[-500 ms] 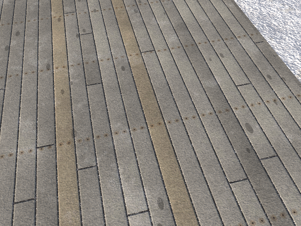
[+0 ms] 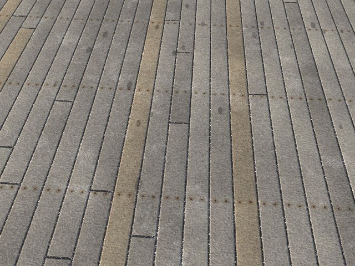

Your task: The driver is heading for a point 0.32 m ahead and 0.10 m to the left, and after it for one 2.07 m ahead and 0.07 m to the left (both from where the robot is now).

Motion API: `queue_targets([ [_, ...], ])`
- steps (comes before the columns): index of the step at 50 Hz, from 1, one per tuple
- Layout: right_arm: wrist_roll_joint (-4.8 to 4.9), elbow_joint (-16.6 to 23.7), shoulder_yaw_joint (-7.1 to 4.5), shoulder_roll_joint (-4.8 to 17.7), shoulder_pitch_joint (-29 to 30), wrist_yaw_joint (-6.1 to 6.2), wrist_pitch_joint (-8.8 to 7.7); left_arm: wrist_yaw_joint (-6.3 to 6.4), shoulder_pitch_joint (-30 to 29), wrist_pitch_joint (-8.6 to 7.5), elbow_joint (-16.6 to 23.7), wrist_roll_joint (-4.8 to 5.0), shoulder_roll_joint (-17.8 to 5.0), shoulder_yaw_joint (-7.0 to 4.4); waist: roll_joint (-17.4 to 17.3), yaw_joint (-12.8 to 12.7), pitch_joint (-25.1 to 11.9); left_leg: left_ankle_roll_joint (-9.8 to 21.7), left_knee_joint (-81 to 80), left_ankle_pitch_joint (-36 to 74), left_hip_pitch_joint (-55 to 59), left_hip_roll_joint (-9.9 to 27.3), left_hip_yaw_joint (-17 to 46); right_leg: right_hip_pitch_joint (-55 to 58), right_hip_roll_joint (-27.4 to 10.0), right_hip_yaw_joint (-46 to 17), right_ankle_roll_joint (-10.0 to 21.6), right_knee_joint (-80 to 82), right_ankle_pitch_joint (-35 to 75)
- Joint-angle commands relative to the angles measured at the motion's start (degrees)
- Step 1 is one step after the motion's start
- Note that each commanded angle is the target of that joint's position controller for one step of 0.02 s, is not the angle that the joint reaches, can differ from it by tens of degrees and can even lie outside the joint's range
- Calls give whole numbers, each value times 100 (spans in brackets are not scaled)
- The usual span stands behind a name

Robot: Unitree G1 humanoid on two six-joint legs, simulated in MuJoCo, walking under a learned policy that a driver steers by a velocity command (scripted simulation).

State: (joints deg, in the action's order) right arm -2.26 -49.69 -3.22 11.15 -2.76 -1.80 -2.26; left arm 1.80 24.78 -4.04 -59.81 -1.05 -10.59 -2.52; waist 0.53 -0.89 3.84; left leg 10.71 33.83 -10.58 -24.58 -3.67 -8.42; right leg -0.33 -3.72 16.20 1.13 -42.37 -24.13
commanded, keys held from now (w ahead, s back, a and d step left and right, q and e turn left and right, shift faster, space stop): w+q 0.64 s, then w+e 0.24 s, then e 0.12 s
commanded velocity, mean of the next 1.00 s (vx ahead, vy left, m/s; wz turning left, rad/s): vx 0.49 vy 0.00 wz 0.37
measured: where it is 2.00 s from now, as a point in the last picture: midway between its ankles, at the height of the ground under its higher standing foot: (161, 188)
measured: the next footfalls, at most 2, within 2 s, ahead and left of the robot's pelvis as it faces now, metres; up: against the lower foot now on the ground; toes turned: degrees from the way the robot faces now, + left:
right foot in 0.52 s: +0.48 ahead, -0.06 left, +0.00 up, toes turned +20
left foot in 0.98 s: +0.59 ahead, +0.23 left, +0.00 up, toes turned +22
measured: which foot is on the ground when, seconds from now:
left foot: down 0.00-0.54, up 0.56-0.96, down 0.98-1.00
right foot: up 0.00-0.50, down 0.52-0.98, up 1.00-1.00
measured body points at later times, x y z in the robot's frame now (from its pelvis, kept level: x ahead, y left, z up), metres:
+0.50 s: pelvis +0.27 +0.00 +0.01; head +0.30 +0.01 +0.46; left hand +0.44 +0.27 -0.07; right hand +0.29 -0.29 -0.11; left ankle +0.09 +0.04 -0.71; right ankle +0.44 -0.08 -0.71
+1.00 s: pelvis +0.50 +0.09 +0.01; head +0.52 +0.11 +0.46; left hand +0.35 +0.31 -0.13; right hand +0.79 -0.03 -0.07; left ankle +0.55 +0.21 -0.72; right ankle +0.44 -0.07 -0.71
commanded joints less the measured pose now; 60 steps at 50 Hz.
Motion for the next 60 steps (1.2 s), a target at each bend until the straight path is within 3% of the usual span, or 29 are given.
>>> queue_targets([
  [1, 88, -171, -493, 1681, -2106, 134, 124, -155, -581, -186, 1035, 71, -889, -172, -626, 869, -1800, 1755, -1800, -208, 4267, 2396, 4985, -4205, 562, -1553, -46, -4572, -421],
  [3, 163, -216, -347, 1101, -1530, 202, 97, -175, -958, -315, 1161, 110, -819, -135, 179, 424, -483, 1159, -2024, 496, 2829, 2066, 3531, -4267, -118, -1806, 16, -3530, 468],
  [4, 168, -198, -286, 921, -1305, 217, 39, -159, -982, -252, 1164, 30, -794, -152, 353, 172, -262, 886, -2070, 1027, 2276, 1716, 3068, -3891, -270, -1841, -37, -3006, 547],
  [5, 198, -154, -242, 832, -1159, 238, -19, -163, -819, -126, 1126, -98, -728, -136, 315, -3, -244, 783, -2108, 1440, 1891, 1463, 2696, -3497, -302, -1825, -120, -2754, 572],
  [7, 246, -156, -225, 901, -1271, 218, -148, -211, -743, 90, 1170, -192, -634, -125, 125, -115, -340, 728, -2127, 1990, 1632, 1217, 2408, -3230, -298, -1748, -257, -2355, 586],
  [9, 243, -172, -264, 1096, -1474, 198, -192, -243, -1073, 181, 1339, -177, -618, -113, -30, -70, -267, 659, -2213, 2027, 1471, 1062, 2278, -3360, -296, -1641, -373, -1882, 924],
  [13, 229, -177, -266, 1114, -2009, 170, -156, -261, -2101, 225, 1745, -135, -704, -100, -291, 308, -116, 387, -2248, 1871, 1804, 944, 2418, -3905, -232, -1600, -466, -845, 1811],
  [20, 142, -127, -271, 1208, -2592, 242, -114, -328, -3219, 131, 2281, -66, -761, 2, -467, 703, -94, 288, -1738, 2497, 2760, 1053, 2789, -4049, 149, -1640, -315, 417, 2129],
  [23, 118, 10, -311, 1367, -2293, 301, -122, -308, -2825, 43, 2302, -27, -933, -17, -590, 389, -152, 32, -1362, 2939, 2571, 1104, 2938, -2999, 325, -1718, -116, 1086, 1829],
  [25, 145, 123, -340, 1500, -1932, 234, -173, -197, -1510, -45, 1930, -15, -1210, -139, -398, -239, -742, -244, -92, 3813, 2076, 754, 2732, -1080, 569, -1595, 108, 1559, 1699],
  [26, 210, 220, -288, 1300, -1899, 169, -226, -105, -644, -115, 1807, -114, -1499, -227, -36, -607, -1396, -370, 1243, 2872, 1375, 387, 2483, 302, -156, -2258, 331, 1699, 1263],
  [27, 400, 441, -145, 659, -2263, 165, -240, -32, -168, -92, 1863, -282, -1999, -329, 1065, -523, -2188, -564, 3013, -519, -161, -340, 1808, 1787, -1817, -4401, 729, 1977, 483],
  [28, 275, 492, -171, 962, -2616, 187, -192, -76, -500, 6, 1870, -190, -1979, -354, 1626, -126, -2320, -539, 3803, -2068, -932, -352, 1612, 1568, -2275, -6151, 1131, 2583, 161],
  [29, 140, 334, -200, 1139, -2421, 208, -96, -98, -981, 52, 1980, -126, -1385, -241, 684, 31, -1359, -534, 4083, -1552, -1166, 99, 1585, 699, -2073, -5452, 1080, 2655, -450],
  [30, 94, 345, -181, 1082, -2044, 144, -64, -121, -1262, 51, 1988, -82, -979, -141, 123, 16, -697, -582, 3836, -1115, -1096, 298, 1480, -82, -1712, -4474, 965, 2805, -183],
  [32, 17, 429, -164, 929, -1851, 33, 37, -110, -1246, -2, 1847, -86, -869, -90, 439, 143, -319, -668, 3433, -872, -853, 567, 1373, -772, -1276, -3278, 756, 3062, 929],
  [36, -16, 528, -67, 681, -1659, -66, 97, -259, -730, -255, 1458, -3, -955, -107, 515, 211, -343, -728, 2934, -557, -887, 456, 1484, -881, -1084, -2613, 1004, 3251, 2441],
  [39, -69, 773, 21, 675, -934, -122, 54, -295, -667, -223, 1320, 64, -961, -101, 464, 210, -213, -886, 1845, 43, -1095, 719, 978, -819, -824, -2234, 1052, 3420, 2563],
  [42, 3, 990, 170, 481, -152, -160, -8, -313, -389, -163, 1191, 70, -1104, -145, 488, -16, -122, -1044, 635, 444, -453, 637, 651, -1106, -605, -2021, 970, 3366, 2772],
  [46, 48, 1063, 166, 648, 12, -28, -114, -296, -60, -76, 1029, 39, -1323, -214, 507, -55, -184, -1022, -76, 327, 48, 417, 620, -680, -787, -2326, 831, 2728, 3812],
  [48, -11, 838, 114, 771, -673, 97, -235, -259, -104, -18, 1005, 99, -1314, -223, 375, 254, -495, -893, -908, 689, 1033, 258, 649, -600, -492, -2241, 560, 1723, 4417],
  [49, -123, 700, 27, 1048, -1238, 178, -314, -246, -101, -27, 1070, 166, -1167, -187, 136, 458, -973, -754, -1016, 1165, 2098, 687, 986, -1033, -177, -2078, 385, 816, 3850],
  [50, -226, 724, -64, 1540, -1975, 269, -343, -213, -160, -36, 1400, 198, -778, -83, -751, 685, -1814, -476, -789, 2910, 3377, 2351, 2365, -1979, 234, -1718, 204, -759, 1331],
  [51, -33, 746, -200, 1933, -1881, 280, -211, -113, 546, 72, 1416, 304, -559, -63, -1733, 414, -2423, 252, -854, 4330, 3884, 3321, 3395, -2955, 813, -1490, 160, -2028, -1239],
  [52, 134, 800, -101, 1378, -1760, 260, -131, -51, 369, 229, 1219, 127, -1013, -185, -776, 427, -2016, 226, -859, 4089, 3403, 2922, 2954, -3172, 477, -1834, 201, -2434, -1172],
  [53, 142, 831, 21, 993, -1377, 267, -140, -89, 112, 274, 1256, 89, -933, -207, -674, 260, -1317, 87, -1028, 4057, 2794, 2592, 2308, -3282, 347, -1849, 166, -2471, -806],
  [54, 123, 861, 90, 767, -1072, 282, -129, -127, 12, 318, 1253, 68, -854, -217, -669, 96, -973, -56, -1260, 3824, 2330, 2315, 1881, -3224, 205, -1816, 79, -2341, -443],
  [56, 134, 868, 106, 705, -879, 339, -137, -216, -10, 478, 1259, -29, -793, -247, -864, -87, -703, -123, -1545, 3716, 1668, 2052, 1287, -2899, 170, -1698, -82, -2348, 33],
  [60, 113, 830, 43, 813, -841, 373, -174, -286, -356, 659, 1499, -32, -706, -266, -795, -194, -703, 74, -1739, 3322, 1387, 2118, 778, -2952, 185, -1616, -223, -2127, 530],
])
Velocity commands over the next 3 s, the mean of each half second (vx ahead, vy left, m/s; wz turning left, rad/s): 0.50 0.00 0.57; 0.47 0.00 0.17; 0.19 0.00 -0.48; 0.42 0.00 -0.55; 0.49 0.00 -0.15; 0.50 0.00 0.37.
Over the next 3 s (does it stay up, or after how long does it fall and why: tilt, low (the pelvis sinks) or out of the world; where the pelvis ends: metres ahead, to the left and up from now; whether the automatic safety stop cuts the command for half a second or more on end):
stays up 1.31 -0.03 0.00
